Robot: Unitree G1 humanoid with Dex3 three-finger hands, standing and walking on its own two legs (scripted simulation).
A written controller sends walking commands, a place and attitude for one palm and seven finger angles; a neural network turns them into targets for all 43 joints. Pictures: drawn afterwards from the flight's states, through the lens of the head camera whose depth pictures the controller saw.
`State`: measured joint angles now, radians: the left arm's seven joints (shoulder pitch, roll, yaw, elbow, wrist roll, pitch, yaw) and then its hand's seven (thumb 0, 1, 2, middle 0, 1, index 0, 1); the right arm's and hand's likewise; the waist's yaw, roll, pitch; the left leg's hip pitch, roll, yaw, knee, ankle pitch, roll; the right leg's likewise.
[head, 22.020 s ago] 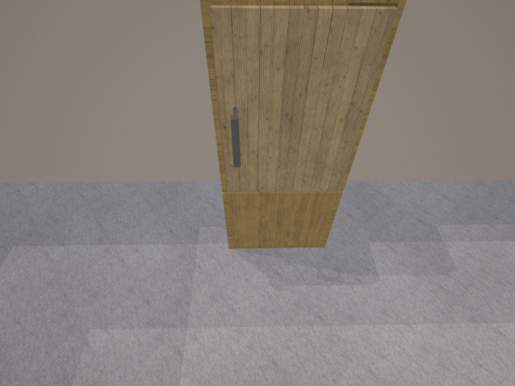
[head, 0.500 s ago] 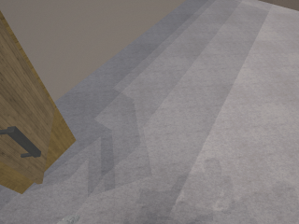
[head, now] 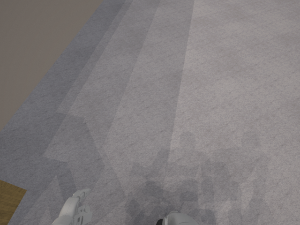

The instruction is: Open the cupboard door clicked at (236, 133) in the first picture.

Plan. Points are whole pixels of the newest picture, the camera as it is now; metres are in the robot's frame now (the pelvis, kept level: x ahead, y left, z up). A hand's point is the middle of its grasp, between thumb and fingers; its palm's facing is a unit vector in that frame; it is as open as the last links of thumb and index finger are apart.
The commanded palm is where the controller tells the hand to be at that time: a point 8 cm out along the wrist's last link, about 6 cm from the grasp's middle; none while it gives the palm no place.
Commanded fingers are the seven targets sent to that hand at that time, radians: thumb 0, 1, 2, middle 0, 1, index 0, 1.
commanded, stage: walk to a spot facing it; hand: left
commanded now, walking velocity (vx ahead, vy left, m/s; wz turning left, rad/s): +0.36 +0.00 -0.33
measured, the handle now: out of the picture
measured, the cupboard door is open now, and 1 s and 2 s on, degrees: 43 43 43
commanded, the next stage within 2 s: turn to face it in 1.16 s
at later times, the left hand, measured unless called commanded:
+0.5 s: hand (89, 204) +0.19 +0.19 -0.17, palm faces -0.05 -0.99 -0.15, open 7.4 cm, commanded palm none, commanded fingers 0.00 0.90 0.90 -0.20 -0.30 -0.20 -0.30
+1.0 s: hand (135, 95) +0.60 +0.06 -0.13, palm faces -0.30 -0.93 -0.21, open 7.4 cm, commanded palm none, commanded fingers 0.00 0.90 0.90 -0.20 -0.30 -0.20 -0.30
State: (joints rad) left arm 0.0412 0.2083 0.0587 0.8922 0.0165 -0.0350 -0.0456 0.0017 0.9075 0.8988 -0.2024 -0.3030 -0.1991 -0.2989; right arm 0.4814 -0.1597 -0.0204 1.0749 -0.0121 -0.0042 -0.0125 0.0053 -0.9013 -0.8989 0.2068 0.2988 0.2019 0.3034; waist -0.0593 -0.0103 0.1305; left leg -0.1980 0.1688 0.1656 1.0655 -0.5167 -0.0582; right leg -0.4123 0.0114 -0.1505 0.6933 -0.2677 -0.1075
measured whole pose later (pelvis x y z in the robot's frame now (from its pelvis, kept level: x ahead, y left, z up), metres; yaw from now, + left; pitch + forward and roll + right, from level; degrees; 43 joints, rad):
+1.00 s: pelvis +0.46 -0.09 +0.02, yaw -16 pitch +0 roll +1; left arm 0.16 0.19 0.05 1.00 0.02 -0.06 -0.01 0.00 0.91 0.90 -0.20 -0.30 -0.20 -0.30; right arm 0.36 -0.18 -0.05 1.12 -0.02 -0.01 0.00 0.01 -0.91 -0.90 0.20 0.30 0.20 0.30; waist -0.05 -0.01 0.06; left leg -0.44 0.12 0.08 1.11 -0.37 -0.04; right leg -0.23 -0.01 -0.12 0.50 -0.28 -0.06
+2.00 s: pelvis +0.74 -0.17 +0.02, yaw +8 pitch +1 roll +2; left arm 0.22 0.21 0.04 0.92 0.03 0.00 0.02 0.00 0.91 0.90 -0.21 -0.30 -0.20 -0.30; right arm 0.09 -0.25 -0.07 0.92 -0.02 0.07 0.02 0.00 -0.91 -0.90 0.20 0.30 0.20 0.30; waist 0.00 -0.05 0.11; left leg -0.41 0.03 0.09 0.78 -0.41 -0.05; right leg -0.18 -0.14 -0.26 0.54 -0.36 0.00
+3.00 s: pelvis +0.78 -0.19 +0.01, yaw +44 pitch +1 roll +0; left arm 0.20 0.28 0.08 0.93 0.02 0.07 0.01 0.00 0.91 0.90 -0.20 -0.30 -0.20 -0.30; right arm 0.10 -0.23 -0.05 0.88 -0.02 0.03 0.00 0.00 -0.90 -0.90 0.20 0.30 0.20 0.30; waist 0.02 -0.06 0.11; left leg -0.31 -0.02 0.04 0.60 -0.30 0.04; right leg -0.46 -0.11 -0.07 1.10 -0.49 0.08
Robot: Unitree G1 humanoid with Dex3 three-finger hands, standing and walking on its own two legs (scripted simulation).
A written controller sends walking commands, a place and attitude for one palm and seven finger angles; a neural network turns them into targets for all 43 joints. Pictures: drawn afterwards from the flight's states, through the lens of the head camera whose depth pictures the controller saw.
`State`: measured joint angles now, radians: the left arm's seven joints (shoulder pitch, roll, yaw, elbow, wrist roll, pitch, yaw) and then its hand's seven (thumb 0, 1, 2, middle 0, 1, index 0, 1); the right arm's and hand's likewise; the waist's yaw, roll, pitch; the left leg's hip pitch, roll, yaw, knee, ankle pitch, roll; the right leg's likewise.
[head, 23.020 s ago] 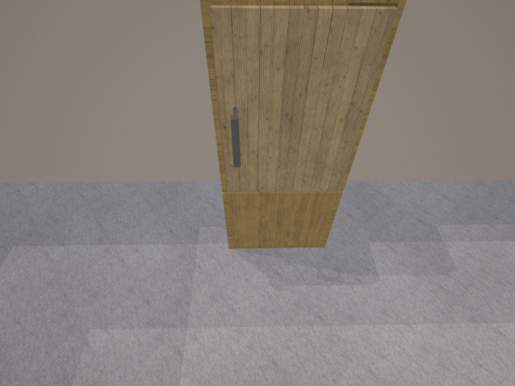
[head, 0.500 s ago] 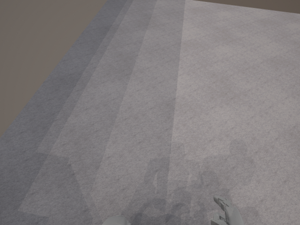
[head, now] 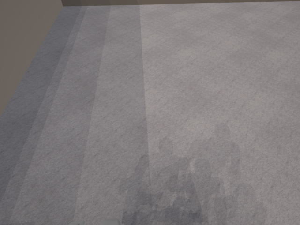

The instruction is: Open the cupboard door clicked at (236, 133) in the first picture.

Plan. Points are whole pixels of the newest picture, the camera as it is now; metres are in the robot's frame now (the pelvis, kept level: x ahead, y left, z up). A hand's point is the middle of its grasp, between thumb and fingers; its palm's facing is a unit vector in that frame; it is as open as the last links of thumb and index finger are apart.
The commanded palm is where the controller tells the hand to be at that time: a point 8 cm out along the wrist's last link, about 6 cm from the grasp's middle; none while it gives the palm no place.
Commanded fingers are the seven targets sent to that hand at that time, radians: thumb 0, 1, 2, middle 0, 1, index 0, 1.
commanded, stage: walk to a spot facing it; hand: left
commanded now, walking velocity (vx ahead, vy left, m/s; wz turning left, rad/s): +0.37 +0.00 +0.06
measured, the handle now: out of the picture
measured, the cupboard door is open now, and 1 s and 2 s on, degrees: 43 43 43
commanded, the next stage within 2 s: turn to face it in 0.16 s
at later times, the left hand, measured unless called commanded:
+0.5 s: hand (87, 194) +0.24 +0.22 -0.18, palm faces +0.13 -0.98 -0.16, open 7.3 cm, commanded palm none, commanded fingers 0.00 0.90 0.90 -0.20 -0.30 -0.20 -0.30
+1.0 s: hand (91, 186) +0.27 +0.21 -0.17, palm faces +0.41 -0.88 -0.23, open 7.3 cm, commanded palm none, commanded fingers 0.00 0.90 0.90 -0.20 -0.30 -0.20 -0.30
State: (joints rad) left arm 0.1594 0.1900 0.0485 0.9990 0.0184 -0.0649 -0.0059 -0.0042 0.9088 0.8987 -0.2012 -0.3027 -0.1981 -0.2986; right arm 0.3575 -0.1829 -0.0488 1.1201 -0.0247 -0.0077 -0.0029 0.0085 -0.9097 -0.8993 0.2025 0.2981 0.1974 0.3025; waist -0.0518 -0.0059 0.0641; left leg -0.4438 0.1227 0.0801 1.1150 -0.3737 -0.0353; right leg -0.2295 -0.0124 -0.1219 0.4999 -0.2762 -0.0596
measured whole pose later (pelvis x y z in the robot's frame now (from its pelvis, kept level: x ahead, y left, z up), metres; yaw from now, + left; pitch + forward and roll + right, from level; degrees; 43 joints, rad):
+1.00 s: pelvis +0.29 +0.00 +0.00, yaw +24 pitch +1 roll +2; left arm 0.22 0.21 0.04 0.92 0.03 0.00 0.02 0.00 0.91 0.90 -0.21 -0.30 -0.20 -0.30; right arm 0.09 -0.25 -0.07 0.92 -0.02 0.07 0.02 0.00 -0.91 -0.90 0.20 0.30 0.20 0.30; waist 0.00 -0.05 0.11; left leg -0.41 0.03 0.09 0.78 -0.41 -0.05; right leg -0.18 -0.14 -0.26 0.54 -0.36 0.00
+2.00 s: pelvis +0.33 -0.01 -0.01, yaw +60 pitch +1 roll +0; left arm 0.20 0.28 0.08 0.93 0.02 0.07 0.01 0.00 0.91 0.90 -0.20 -0.30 -0.20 -0.30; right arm 0.10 -0.23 -0.05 0.88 -0.02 0.03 0.00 0.00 -0.90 -0.90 0.20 0.30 0.20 0.30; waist 0.02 -0.06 0.11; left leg -0.31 -0.02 0.04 0.60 -0.30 0.04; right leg -0.46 -0.11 -0.07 1.10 -0.49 0.08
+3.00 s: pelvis +0.38 -0.02 +0.00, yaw +94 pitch +1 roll -1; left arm 0.14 0.27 0.07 0.88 0.02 0.06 0.01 0.00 0.91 0.90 -0.20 -0.30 -0.20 -0.30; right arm 0.16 -0.22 -0.05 0.91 -0.03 0.04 0.01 0.00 -0.90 -0.90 0.21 0.30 0.20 0.30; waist -0.01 -0.01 0.09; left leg -0.30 -0.03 -0.08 0.49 -0.22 0.02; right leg -0.43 -0.06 -0.01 0.86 -0.42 0.09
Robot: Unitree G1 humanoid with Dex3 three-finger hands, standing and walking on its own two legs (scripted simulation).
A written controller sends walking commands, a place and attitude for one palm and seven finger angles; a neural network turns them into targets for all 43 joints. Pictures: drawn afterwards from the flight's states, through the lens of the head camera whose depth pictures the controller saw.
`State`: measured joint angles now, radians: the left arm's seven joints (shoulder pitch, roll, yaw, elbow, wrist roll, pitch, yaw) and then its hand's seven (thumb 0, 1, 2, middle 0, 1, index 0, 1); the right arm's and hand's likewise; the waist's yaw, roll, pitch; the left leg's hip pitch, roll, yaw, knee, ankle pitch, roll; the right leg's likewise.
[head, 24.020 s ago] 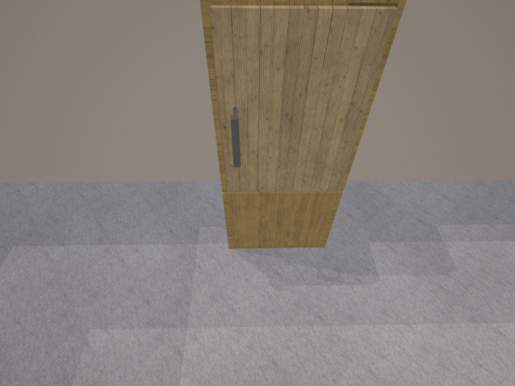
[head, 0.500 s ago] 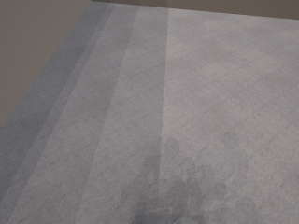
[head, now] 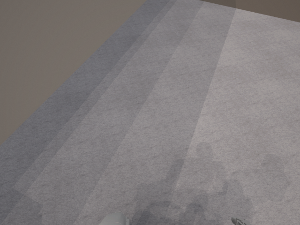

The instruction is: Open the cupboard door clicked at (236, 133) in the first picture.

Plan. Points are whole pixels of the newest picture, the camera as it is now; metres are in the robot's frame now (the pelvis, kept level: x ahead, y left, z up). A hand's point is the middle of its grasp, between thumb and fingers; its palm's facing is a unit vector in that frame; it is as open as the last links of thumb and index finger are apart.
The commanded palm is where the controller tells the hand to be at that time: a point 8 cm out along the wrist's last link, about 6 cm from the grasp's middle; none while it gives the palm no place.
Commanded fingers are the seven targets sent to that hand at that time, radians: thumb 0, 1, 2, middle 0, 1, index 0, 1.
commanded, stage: turn to face it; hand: left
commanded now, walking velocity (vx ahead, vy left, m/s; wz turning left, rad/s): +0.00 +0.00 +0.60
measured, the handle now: out of the picture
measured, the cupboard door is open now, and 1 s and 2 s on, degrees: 43 43 43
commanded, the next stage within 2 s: none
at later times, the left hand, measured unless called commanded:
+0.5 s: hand out of the picture +0.10 +0.20 -0.15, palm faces +0.25 -0.92 -0.30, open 7.4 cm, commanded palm none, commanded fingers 0.00 0.90 0.90 -0.20 -0.30 -0.20 -0.30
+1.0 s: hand out of the picture -0.05 +0.18 -0.18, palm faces +0.59 -0.76 -0.26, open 7.4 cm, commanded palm none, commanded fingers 0.00 0.90 0.90 -0.20 -0.30 -0.20 -0.30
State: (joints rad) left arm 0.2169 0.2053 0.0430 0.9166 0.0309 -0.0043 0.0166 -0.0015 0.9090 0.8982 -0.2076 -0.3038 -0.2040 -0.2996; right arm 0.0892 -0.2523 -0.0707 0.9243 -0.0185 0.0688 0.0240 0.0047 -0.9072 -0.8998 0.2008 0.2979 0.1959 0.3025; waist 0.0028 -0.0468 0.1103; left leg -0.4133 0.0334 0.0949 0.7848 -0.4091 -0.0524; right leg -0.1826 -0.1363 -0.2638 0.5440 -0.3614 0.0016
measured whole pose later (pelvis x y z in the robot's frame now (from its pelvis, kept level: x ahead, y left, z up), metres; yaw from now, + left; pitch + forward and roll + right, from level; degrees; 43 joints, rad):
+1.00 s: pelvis +0.04 -0.03 -0.01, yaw +36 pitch +1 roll +0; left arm 0.20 0.28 0.08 0.93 0.02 0.07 0.01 0.00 0.91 0.90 -0.20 -0.30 -0.20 -0.30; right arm 0.10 -0.23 -0.05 0.88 -0.02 0.03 0.00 0.00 -0.90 -0.90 0.20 0.30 0.20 0.30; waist 0.02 -0.06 0.11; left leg -0.31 -0.02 0.04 0.60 -0.30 0.04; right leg -0.46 -0.11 -0.07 1.10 -0.49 0.08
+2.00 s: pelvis +0.07 -0.06 +0.00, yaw +70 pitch +1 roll -1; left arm 0.14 0.27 0.07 0.88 0.02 0.06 0.01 0.00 0.91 0.90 -0.20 -0.30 -0.20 -0.30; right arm 0.16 -0.22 -0.05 0.91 -0.03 0.04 0.01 0.00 -0.90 -0.90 0.21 0.30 0.20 0.30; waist -0.01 -0.01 0.09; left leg -0.30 -0.03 -0.08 0.49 -0.22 0.02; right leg -0.43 -0.06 -0.01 0.86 -0.42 0.09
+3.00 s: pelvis +0.14 -0.06 +0.00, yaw +103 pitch +0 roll +1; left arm 0.17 0.18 0.03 0.89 0.02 0.01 0.02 0.00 0.91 0.90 -0.20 -0.30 -0.20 -0.30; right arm 0.18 -0.24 -0.07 0.97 -0.02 0.07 0.00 0.00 -0.90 -0.90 0.21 0.30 0.20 0.30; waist -0.02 0.05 0.09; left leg -0.44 -0.06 -0.08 0.94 -0.47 -0.02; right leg -0.25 -0.03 -0.07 0.57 -0.33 -0.03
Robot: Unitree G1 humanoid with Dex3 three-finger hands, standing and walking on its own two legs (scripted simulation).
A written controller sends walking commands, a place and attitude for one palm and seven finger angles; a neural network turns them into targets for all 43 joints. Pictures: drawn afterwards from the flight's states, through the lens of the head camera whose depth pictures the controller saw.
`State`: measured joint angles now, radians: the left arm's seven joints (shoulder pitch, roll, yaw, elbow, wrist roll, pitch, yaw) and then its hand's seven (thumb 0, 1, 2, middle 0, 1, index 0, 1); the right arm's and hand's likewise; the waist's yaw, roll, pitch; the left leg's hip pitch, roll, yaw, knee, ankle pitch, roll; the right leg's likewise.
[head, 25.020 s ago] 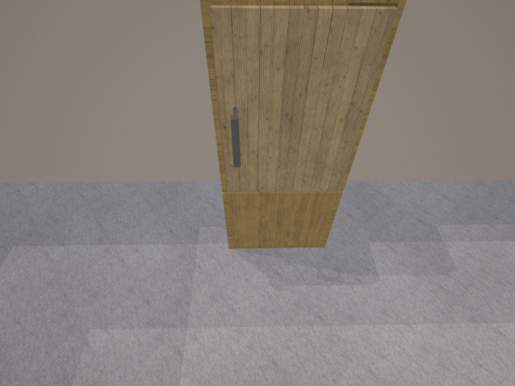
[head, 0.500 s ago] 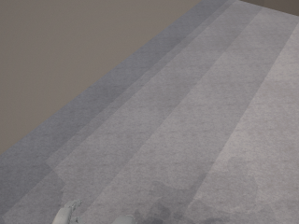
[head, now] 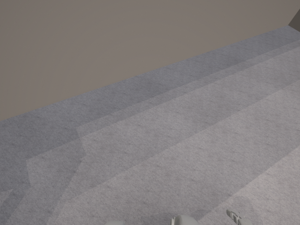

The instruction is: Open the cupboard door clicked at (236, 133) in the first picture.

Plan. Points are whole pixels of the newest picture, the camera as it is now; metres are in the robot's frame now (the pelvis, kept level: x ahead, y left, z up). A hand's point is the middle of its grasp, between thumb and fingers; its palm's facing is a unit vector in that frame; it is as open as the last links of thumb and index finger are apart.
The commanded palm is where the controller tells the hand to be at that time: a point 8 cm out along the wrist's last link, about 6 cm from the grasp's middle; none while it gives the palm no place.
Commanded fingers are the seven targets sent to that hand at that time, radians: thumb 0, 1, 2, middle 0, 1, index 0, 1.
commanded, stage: turn to face it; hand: left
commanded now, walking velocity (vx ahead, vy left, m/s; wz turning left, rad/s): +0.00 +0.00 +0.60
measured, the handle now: out of the picture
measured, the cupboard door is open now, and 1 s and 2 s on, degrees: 43 43 43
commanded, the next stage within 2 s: none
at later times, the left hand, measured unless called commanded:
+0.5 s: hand out of the picture +0.04 +0.15 -0.14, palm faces +0.27 -0.93 -0.25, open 7.4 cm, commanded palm none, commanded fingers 0.00 0.90 0.90 -0.20 -0.30 -0.20 -0.30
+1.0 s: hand out of the picture -0.03 +0.20 -0.15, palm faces +0.55 -0.79 -0.27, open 7.4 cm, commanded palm none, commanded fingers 0.00 0.90 0.90 -0.20 -0.30 -0.20 -0.30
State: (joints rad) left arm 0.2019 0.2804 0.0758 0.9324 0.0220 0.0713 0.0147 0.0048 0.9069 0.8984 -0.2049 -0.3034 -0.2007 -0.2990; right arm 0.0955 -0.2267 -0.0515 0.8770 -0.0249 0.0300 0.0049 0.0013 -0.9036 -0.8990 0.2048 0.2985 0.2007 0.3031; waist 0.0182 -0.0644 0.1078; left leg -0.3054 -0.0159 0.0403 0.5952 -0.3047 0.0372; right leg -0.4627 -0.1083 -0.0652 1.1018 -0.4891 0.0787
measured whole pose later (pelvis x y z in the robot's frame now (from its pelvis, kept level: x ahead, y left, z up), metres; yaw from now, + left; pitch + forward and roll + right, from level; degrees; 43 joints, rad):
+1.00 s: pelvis +0.01 -0.05 +0.01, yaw +34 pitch +1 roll -1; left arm 0.14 0.27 0.07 0.88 0.02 0.06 0.01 0.00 0.91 0.90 -0.20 -0.30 -0.20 -0.30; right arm 0.16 -0.22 -0.05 0.91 -0.03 0.04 0.01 0.00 -0.90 -0.90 0.21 0.30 0.20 0.30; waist -0.01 -0.01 0.09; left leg -0.30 -0.03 -0.08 0.49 -0.22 0.02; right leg -0.43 -0.06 -0.01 0.86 -0.42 0.09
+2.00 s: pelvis +0.07 -0.08 +0.00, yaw +67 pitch +0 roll +1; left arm 0.17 0.18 0.03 0.89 0.02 0.01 0.02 0.00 0.91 0.90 -0.20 -0.30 -0.20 -0.30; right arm 0.18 -0.24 -0.07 0.97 -0.02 0.07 0.00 0.00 -0.90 -0.90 0.21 0.30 0.20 0.30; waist -0.02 0.05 0.09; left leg -0.44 -0.06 -0.08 0.94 -0.47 -0.02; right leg -0.25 -0.03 -0.07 0.57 -0.33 -0.03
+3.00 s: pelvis +0.10 +0.11 +0.00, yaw +79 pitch -1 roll +1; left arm 0.12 0.13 0.04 0.96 0.02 -0.06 0.00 0.00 0.91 0.90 -0.20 -0.30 -0.20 -0.30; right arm 0.41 -0.15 -0.04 1.17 -0.02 0.00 -0.01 0.01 -0.90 -0.90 0.21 0.30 0.20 0.30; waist -0.05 0.02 0.09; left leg -0.37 0.02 0.03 1.15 -0.36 0.02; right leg -0.28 -0.03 -0.17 0.55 -0.25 -0.06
